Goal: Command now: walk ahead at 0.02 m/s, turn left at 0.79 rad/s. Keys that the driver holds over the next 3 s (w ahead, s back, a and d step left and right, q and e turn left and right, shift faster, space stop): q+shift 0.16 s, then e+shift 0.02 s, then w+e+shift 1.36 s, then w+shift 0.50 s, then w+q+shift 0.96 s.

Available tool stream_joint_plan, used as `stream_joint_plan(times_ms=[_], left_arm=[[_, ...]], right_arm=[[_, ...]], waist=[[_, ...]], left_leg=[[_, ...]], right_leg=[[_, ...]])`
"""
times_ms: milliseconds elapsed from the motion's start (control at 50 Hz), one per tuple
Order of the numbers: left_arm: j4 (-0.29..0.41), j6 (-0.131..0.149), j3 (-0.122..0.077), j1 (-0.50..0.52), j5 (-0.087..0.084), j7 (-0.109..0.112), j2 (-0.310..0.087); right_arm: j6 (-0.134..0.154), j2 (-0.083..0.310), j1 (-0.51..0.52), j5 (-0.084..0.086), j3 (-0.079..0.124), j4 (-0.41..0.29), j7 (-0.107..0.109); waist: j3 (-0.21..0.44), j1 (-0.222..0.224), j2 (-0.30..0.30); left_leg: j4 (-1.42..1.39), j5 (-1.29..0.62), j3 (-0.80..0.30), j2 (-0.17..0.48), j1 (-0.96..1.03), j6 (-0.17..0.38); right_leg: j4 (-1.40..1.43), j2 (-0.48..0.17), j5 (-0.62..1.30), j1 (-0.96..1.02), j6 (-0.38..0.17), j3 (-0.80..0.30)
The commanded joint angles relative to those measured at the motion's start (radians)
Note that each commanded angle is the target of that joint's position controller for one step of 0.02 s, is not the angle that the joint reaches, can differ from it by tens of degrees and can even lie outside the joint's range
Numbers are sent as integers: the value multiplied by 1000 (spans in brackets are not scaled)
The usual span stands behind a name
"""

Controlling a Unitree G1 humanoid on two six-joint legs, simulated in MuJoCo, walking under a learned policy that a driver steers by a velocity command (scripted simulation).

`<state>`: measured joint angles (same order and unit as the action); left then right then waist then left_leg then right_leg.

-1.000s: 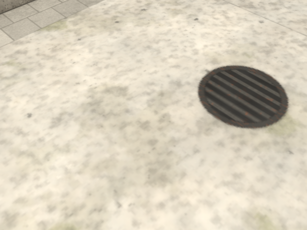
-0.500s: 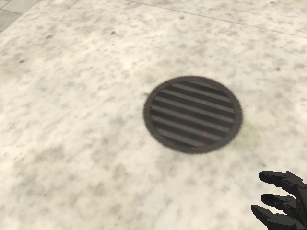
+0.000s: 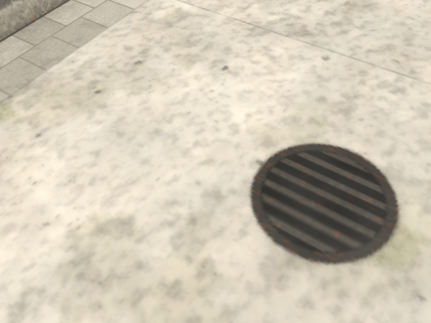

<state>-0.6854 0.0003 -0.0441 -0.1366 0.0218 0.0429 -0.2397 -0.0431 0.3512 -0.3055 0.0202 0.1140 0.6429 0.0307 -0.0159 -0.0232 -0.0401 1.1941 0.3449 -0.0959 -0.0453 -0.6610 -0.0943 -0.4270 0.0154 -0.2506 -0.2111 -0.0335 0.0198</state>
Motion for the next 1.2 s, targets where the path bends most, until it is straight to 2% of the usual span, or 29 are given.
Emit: stream_joint_plan(times_ms=[20,100,180,220,240,260,280,300,320,340,380,400,420,500,600,660,700,740,780,800,820,840,860,880,940,1020,1120,1180,1200], left_arm=[[72,5,-29,33,-4,14,-125],[51,-17,-57,-16,-6,7,-203],[34,-4,-74,-19,-35,-15,-236],[9,13,-76,-58,-67,-31,-251],[-3,23,-64,-54,-75,-41,-227],[-16,38,-32,-63,-55,-56,-145],[24,57,9,-13,-22,-76,-38],[64,81,-15,58,-62,-78,-109],[73,92,-39,114,-92,-80,-188],[66,96,-43,88,-97,-81,-186],[21,89,-54,4,-64,-77,-188],[0,80,-57,-37,-63,-77,-180],[-35,38,-43,-74,59,-103,-129],[-28,1,-45,-43,4,-125,-114],[13,6,-29,69,13,-144,-98],[52,4,-10,137,8,-152,-74],[64,0,-4,111,-7,-137,-72],[28,-1,-22,-82,-18,-120,-119],[-73,16,-78,-427,-7,-91,-224],[-73,-1,-114,-364,-20,-71,-310],[-34,-6,-120,-304,-4,-83,-376],[-33,-4,-114,-311,-7,-75,-330],[-70,5,-103,-332,-7,-63,-291],[-77,19,-89,-300,-3,-55,-248],[-48,57,-60,-213,-16,-45,-201],[-54,78,-60,-269,-20,-53,-215],[-83,80,-74,-339,-30,-51,-252],[-72,84,-85,-263,-30,-40,-301],[-67,87,-92,-226,-18,-44,-339]], right_arm=[[8,16,78,5,-14,-111,-12],[13,-16,153,1,-42,-168,-51],[6,14,151,3,-32,-173,-62],[4,-6,134,7,-36,-172,-60],[10,0,49,14,-31,-133,-58],[19,35,-77,19,-15,-77,-48],[35,138,-212,-5,6,-58,-30],[67,211,-223,-17,25,-78,-32],[97,152,-217,-16,8,-64,-36],[116,113,-167,-18,-6,-54,-35],[132,39,-38,-14,-32,-61,-37],[142,18,-14,-21,-38,-60,-37],[130,47,-43,-69,-42,-29,-35],[139,23,-61,-58,-42,21,-42],[151,20,-116,-57,-41,100,-23],[147,26,-144,-59,-42,150,-13],[138,62,-131,-59,-40,165,-4],[108,131,-99,-71,-25,164,10],[94,166,-39,-66,-15,137,-3],[109,30,-15,-51,-45,94,-23],[140,8,13,-42,-64,-11,-36],[163,45,142,-57,-66,-34,-36],[178,34,122,-49,-74,-37,-38],[173,25,120,-61,-81,-33,-36],[109,17,60,-103,-91,-9,-43],[93,-3,294,-83,-109,-103,-59],[109,2,425,-59,-116,-148,-63],[115,66,276,-51,-91,-112,-44],[118,125,117,-40,-65,-75,-27]], waist=[[25,44,131],[48,83,171],[61,71,192],[97,49,178],[107,1,154],[144,-53,72],[207,-115,-197],[187,-146,-223],[104,-167,-110],[29,-119,-127],[-28,-36,-111],[-39,-11,-115],[-29,7,-19],[-103,15,-60],[-160,1,-31],[-179,-8,-24],[-114,27,-52],[21,138,-109],[188,294,-46],[157,205,238],[248,131,257],[175,174,62],[62,116,1],[6,62,-59],[-45,-18,-22],[-127,47,31],[-58,130,105],[54,41,108],[152,-52,113]], left_leg=[[-10,-72,63,93,-144,-47],[-236,-56,115,134,-45,-32],[-425,-15,174,92,141,34],[-577,31,180,50,280,95],[-683,-7,185,27,454,135],[-714,-23,138,39,702,168],[-811,113,-248,315,963,266],[-970,384,-606,507,930,424],[-995,484,-550,483,875,408],[-995,446,-436,445,817,360],[-1018,237,-213,366,681,280],[-1039,154,-126,338,638,248],[-1073,51,-8,299,559,188],[-1119,-65,168,264,533,156],[-1156,-175,277,298,687,165],[-1114,-500,365,300,787,147],[-984,-1114,417,299,824,130],[-693,-1520,413,336,870,137],[-150,-1269,378,313,601,160],[257,-240,348,91,166,106],[474,81,122,-31,-137,82],[437,1,9,48,-216,98],[332,-29,11,93,-180,103],[214,-36,9,142,-118,100],[76,-14,29,187,-2,55],[-240,-218,108,173,-3,19],[-559,-434,114,79,80,58],[-662,-358,92,10,384,87],[-630,-266,81,8,563,95]], right_leg=[[98,-245,465,157,-186,-84],[72,-295,496,188,-196,-28],[17,-324,547,125,-165,11],[27,-338,183,92,-152,-31],[-6,-320,-35,-14,-135,-20],[-112,-272,-159,-173,-101,29],[-501,-159,-320,-475,-10,140],[-756,-62,-369,-733,2,17],[-855,-101,-282,-799,-23,-86],[-855,-106,-170,-829,-42,-122],[-802,-132,-2,-748,-23,-155],[-803,-134,64,-706,-11,-158],[-818,-79,94,-604,10,-86],[-753,-77,226,-646,24,-67],[-563,-104,269,-716,-35,12],[-432,-92,199,-668,-99,114],[-356,-10,137,-486,-156,203],[-361,69,-7,-277,-203,220],[-227,126,-117,227,-244,101],[-83,-75,-340,455,-313,-302],[118,-249,-432,578,-467,-849],[180,-260,-349,526,-418,-823],[209,-251,-256,368,-376,-747],[212,-202,-178,234,-330,-637],[231,-74,-62,-3,-305,-440],[290,-6,131,-124,-277,-377],[216,-35,549,84,-216,-406],[46,-36,844,136,-148,-413],[-143,-36,917,125,-126,-416]])
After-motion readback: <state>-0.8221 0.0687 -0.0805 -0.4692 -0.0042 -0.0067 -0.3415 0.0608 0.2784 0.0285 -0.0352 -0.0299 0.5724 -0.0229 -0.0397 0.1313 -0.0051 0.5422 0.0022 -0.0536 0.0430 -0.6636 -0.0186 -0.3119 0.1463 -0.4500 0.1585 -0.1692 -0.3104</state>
